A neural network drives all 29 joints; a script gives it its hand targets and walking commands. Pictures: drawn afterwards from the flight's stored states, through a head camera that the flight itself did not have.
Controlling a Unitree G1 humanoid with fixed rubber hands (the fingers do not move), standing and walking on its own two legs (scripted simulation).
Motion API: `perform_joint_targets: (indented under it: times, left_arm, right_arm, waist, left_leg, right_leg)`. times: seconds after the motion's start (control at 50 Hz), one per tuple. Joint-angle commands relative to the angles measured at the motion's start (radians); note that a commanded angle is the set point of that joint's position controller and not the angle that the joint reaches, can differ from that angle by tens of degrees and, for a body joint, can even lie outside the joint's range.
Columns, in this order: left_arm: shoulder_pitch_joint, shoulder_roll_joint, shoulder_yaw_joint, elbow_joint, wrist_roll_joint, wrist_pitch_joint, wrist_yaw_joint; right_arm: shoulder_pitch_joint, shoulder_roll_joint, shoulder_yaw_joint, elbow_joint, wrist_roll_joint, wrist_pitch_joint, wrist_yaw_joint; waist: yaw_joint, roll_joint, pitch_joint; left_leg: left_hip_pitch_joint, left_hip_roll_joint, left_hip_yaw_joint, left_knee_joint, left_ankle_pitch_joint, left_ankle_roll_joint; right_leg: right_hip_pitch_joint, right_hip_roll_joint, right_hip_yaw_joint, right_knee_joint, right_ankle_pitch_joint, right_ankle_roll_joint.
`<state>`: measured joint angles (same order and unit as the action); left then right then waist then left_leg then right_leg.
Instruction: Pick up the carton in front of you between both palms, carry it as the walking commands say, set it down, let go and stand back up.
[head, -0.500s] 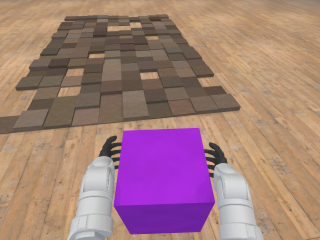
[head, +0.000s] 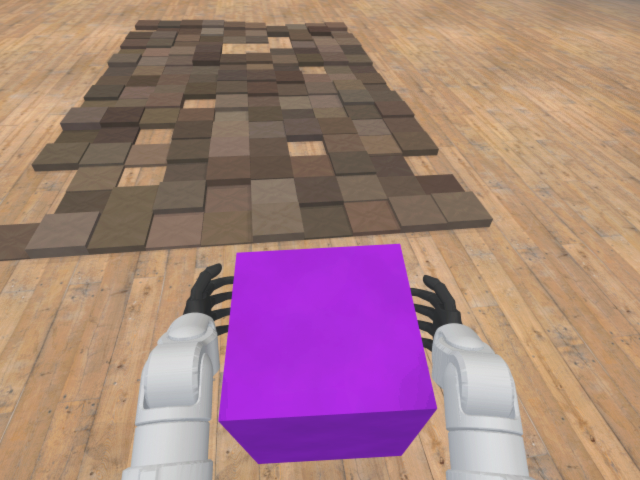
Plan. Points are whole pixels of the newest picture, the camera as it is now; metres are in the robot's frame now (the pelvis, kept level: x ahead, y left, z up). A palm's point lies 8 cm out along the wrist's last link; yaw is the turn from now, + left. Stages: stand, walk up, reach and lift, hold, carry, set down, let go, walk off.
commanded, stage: carry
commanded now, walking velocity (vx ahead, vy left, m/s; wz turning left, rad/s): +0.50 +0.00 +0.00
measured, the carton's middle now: (324, 361) +0.29 +0.00 +0.00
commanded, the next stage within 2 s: none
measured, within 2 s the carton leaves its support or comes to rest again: neither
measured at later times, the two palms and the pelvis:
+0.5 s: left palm (235, 208) +0.48 +0.15 +0.10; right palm (424, 211) +0.50 -0.15 +0.10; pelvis +0.24 -0.02 +0.01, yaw +3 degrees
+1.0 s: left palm (247, 118) +0.82 +0.19 +0.09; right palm (382, 125) +0.81 -0.11 +0.09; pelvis +0.58 +0.03 +0.01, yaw +1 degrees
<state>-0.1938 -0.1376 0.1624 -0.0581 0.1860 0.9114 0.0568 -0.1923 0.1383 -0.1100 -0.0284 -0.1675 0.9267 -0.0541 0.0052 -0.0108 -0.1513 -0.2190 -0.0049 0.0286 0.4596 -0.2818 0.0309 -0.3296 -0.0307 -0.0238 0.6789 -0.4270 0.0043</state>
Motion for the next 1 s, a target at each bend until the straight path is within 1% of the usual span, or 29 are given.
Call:
perform_joint_targets:
  times: [0.0,0.02,0.06,0.14,0.16,0.18,0.2,0.22,0.24,0.26,0.28,0.32,0.34,0.36,0.42,0.5,0.56,0.6,0.62,0.64,0.66,0.68,0.7,0.74,0.76,0.78,0.82,0.9,0.98]
  left_arm:
    - [-0.517,-0.916,-0.754,-0.122,-0.381,0.081,-0.190]
    - [-0.485,-0.913,-0.769,-0.148,-0.397,0.102,-0.180]
    - [-0.410,-0.905,-0.787,-0.214,-0.415,0.140,-0.158]
    - [-0.277,-0.897,-0.788,-0.336,-0.422,0.213,-0.126]
    - [-0.245,-0.894,-0.783,-0.360,-0.421,0.229,-0.121]
    - [-0.211,-0.894,-0.777,-0.382,-0.421,0.242,-0.118]
    - [-0.194,-0.891,-0.770,-0.407,-0.419,0.255,-0.115]
    - [-0.179,-0.874,-0.759,-0.423,-0.417,0.268,-0.110]
    - [-0.182,-0.839,-0.740,-0.435,-0.410,0.281,-0.104]
    - [-0.202,-0.825,-0.731,-0.425,-0.408,0.287,-0.095]
    - [-0.228,-0.833,-0.727,-0.450,-0.419,0.293,-0.089]
    - [-0.290,-0.852,-0.738,-0.480,-0.445,0.304,-0.082]
    - [-0.316,-0.854,-0.747,-0.486,-0.455,0.307,-0.082]
    - [-0.311,-0.860,-0.762,-0.482,-0.469,0.314,-0.082]
    - [-0.283,-0.835,-0.769,-0.461,-0.486,0.325,-0.089]
    - [-0.254,-0.816,-0.769,-0.447,-0.486,0.326,-0.100]
    - [-0.243,-0.822,-0.773,-0.452,-0.475,0.321,-0.110]
    - [-0.238,-0.824,-0.779,-0.459,-0.467,0.318,-0.116]
    - [-0.231,-0.821,-0.783,-0.465,-0.462,0.317,-0.118]
    - [-0.236,-0.803,-0.781,-0.465,-0.457,0.317,-0.119]
    - [-0.252,-0.796,-0.786,-0.491,-0.457,0.319,-0.119]
    - [-0.262,-0.800,-0.794,-0.494,-0.461,0.318,-0.124]
    - [-0.265,-0.835,-0.806,-0.482,-0.464,0.308,-0.129]
    - [-0.257,-0.908,-0.812,-0.463,-0.462,0.284,-0.141]
    - [-0.245,-0.936,-0.816,-0.448,-0.458,0.270,-0.143]
    - [-0.231,-0.955,-0.820,-0.447,-0.450,0.257,-0.143]
    - [-0.184,-0.967,-0.821,-0.438,-0.427,0.236,-0.137]
    - [-0.138,-0.942,-0.821,-0.459,-0.402,0.223,-0.121]
    - [-0.160,-0.878,-0.829,-0.532,-0.426,0.248,-0.113]
  right_arm:
    - [-0.507,0.864,0.634,-0.214,0.324,0.046,0.169]
    - [-0.491,0.855,0.646,-0.255,0.336,0.069,0.154]
    - [-0.436,0.846,0.675,-0.330,0.357,0.111,0.133]
    - [-0.313,0.846,0.707,-0.450,0.401,0.189,0.123]
    - [-0.295,0.846,0.713,-0.476,0.410,0.206,0.123]
    - [-0.281,0.847,0.721,-0.502,0.420,0.221,0.123]
    - [-0.260,0.845,0.729,-0.528,0.430,0.235,0.122]
    - [-0.280,0.820,0.733,-0.556,0.442,0.250,0.120]
    - [-0.317,0.794,0.740,-0.590,0.456,0.268,0.117]
    - [-0.371,0.769,0.751,-0.620,0.479,0.286,0.113]
    - [-0.393,0.770,0.758,-0.623,0.500,0.294,0.112]
    - [-0.399,0.799,0.746,-0.592,0.505,0.300,0.108]
    - [-0.391,0.811,0.735,-0.574,0.496,0.299,0.103]
    - [-0.360,0.816,0.722,-0.553,0.484,0.301,0.097]
    - [-0.288,0.811,0.689,-0.502,0.430,0.302,0.077]
    - [-0.252,0.805,0.678,-0.493,0.398,0.302,0.065]
    - [-0.261,0.810,0.693,-0.518,0.402,0.298,0.074]
    - [-0.252,0.810,0.697,-0.523,0.403,0.294,0.083]
    - [-0.240,0.806,0.695,-0.517,0.402,0.292,0.087]
    - [-0.231,0.799,0.690,-0.507,0.401,0.290,0.091]
    - [-0.231,0.780,0.681,-0.497,0.398,0.283,0.096]
    - [-0.221,0.809,0.694,-0.482,0.405,0.277,0.101]
    - [-0.235,0.833,0.703,-0.510,0.418,0.270,0.108]
    - [-0.277,0.904,0.733,-0.529,0.436,0.246,0.120]
    - [-0.293,0.929,0.749,-0.536,0.444,0.235,0.126]
    - [-0.297,0.942,0.764,-0.541,0.453,0.226,0.131]
    - [-0.271,0.940,0.778,-0.547,0.464,0.214,0.141]
    - [-0.223,0.890,0.782,-0.564,0.467,0.209,0.152]
    - [-0.203,0.820,0.763,-0.608,0.455,0.228,0.138]
  waist:
    - [-0.028,0.144,-0.062]
    - [-0.029,0.128,-0.102]
    - [-0.029,0.160,-0.151]
    - [-0.031,0.191,-0.139]
    - [-0.026,0.185,-0.134]
    - [-0.015,0.153,-0.145]
    - [-0.017,0.103,-0.177]
    - [0.002,0.043,-0.231]
    - [0.022,-0.174,-0.265]
    - [0.022,-0.269,-0.214]
    - [0.020,-0.172,-0.173]
    - [0.015,-0.028,-0.135]
    - [0.010,-0.022,-0.120]
    - [0.008,-0.034,-0.113]
    - [0.009,-0.071,-0.090]
    - [0.016,-0.116,-0.039]
    - [0.019,-0.146,-0.009]
    - [0.007,-0.136,-0.033]
    - [-0.003,-0.103,-0.083]
    - [-0.026,-0.054,-0.158]
    - [-0.038,0.211,-0.243]
    - [-0.034,0.332,-0.236]
    - [-0.027,0.230,-0.230]
    - [-0.025,0.070,-0.223]
    - [-0.020,0.054,-0.214]
    - [-0.019,0.088,-0.210]
    - [-0.019,0.116,-0.191]
    - [-0.019,0.147,-0.117]
    - [-0.026,0.163,-0.028]
  left_leg:
    - [0.343,0.356,-0.473,-0.286,-0.027,0.171]
    - [0.378,0.324,-0.385,-0.264,0.079,0.150]
    - [0.380,0.265,-0.256,-0.237,0.224,0.118]
    - [0.282,0.238,-0.152,-0.217,0.257,0.104]
    - [0.229,0.230,-0.118,-0.190,0.246,0.093]
    - [0.138,0.208,-0.064,-0.117,0.258,0.072]
    - [0.013,0.186,-0.018,-0.016,0.299,0.047]
    - [-0.143,0.157,0.030,0.139,0.223,0.017]
    - [-0.391,0.072,0.105,0.424,-0.034,-0.031]
    - [-0.590,0.014,0.059,0.600,-0.221,-0.019]
    - [-0.607,0.088,-0.006,0.707,-0.224,-0.004]
    - [-0.573,0.156,-0.026,0.693,-0.122,0.002]
    - [-0.533,0.171,-0.019,0.605,-0.077,-0.008]
    - [-0.482,0.155,0.012,0.528,-0.034,-0.020]
    - [-0.428,0.123,0.080,0.322,0.059,-0.046]
    - [-0.358,0.078,0.156,0.129,0.172,-0.044]
    - [-0.296,0.071,0.184,0.063,0.222,-0.023]
    - [-0.149,0.034,0.240,0.017,0.186,-0.006]
    - [0.010,-0.006,0.280,0.005,0.127,0.002]
    - [0.236,0.057,0.187,0.009,0.073,0.015]
    - [0.431,0.345,-0.299,-0.134,-0.178,0.135]
    - [0.499,0.454,-0.564,-0.261,-0.068,0.205]
    - [0.469,0.449,-0.477,-0.240,0.081,0.196]
    - [0.353,0.395,-0.294,-0.213,0.209,0.140]
    - [0.289,0.368,-0.208,-0.238,0.201,0.105]
    - [0.257,0.347,-0.145,-0.254,0.203,0.086]
    - [0.247,0.322,-0.069,-0.276,0.210,0.082]
    - [0.274,0.280,0.038,-0.299,0.273,0.083]
    - [0.273,0.254,0.115,-0.296,0.353,0.079]
  right_leg:
    - [-0.448,-0.033,-0.040,0.116,-0.060,-0.006]
    - [-0.427,-0.024,-0.058,0.082,-0.022,-0.003]
    - [-0.354,0.006,-0.100,0.010,0.059,0.006]
    - [-0.206,0.027,-0.157,-0.155,0.163,0.010]
    - [-0.120,0.035,-0.181,-0.218,0.207,0.011]
    - [0.044,0.056,-0.218,-0.300,0.268,0.009]
    - [0.253,0.047,-0.218,-0.314,0.268,-0.002]
    - [0.461,-0.059,-0.105,-0.302,0.192,-0.030]
    - [0.612,-0.322,0.298,-0.408,-0.055,-0.127]
    - [0.629,-0.451,0.561,-0.478,-0.059,-0.241]
    - [0.539,-0.454,0.548,-0.473,-0.016,-0.263]
    - [0.393,-0.385,0.373,-0.519,-0.018,-0.215]
    - [0.341,-0.358,0.286,-0.549,-0.006,-0.181]
    - [0.302,-0.323,0.196,-0.557,0.059,-0.154]
    - [0.292,-0.266,0.057,-0.566,0.171,-0.141]
    - [0.301,-0.222,-0.059,-0.532,0.333,-0.120]
    - [0.316,-0.222,-0.088,-0.496,0.393,-0.101]
    - [0.300,-0.204,-0.146,-0.358,0.530,-0.078]
    - [0.256,-0.166,-0.205,-0.207,0.613,-0.055]
    - [0.124,-0.136,-0.215,-0.008,0.543,-0.027]
    - [-0.146,-0.044,-0.197,0.326,0.312,0.025]
    - [-0.354,0.040,-0.108,0.523,-0.039,0.025]
    - [-0.390,-0.031,-0.014,0.623,-0.040,-0.004]
    - [-0.375,-0.107,0.022,0.584,0.069,-0.037]
    - [-0.335,-0.123,0.025,0.501,0.124,-0.036]
    - [-0.302,-0.112,-0.003,0.441,0.151,-0.033]
    - [-0.291,-0.094,-0.043,0.334,0.185,-0.021]
    - [-0.326,-0.076,-0.112,0.080,0.292,0.000]
    - [-0.283,-0.044,-0.181,-0.103,0.371,-0.006]
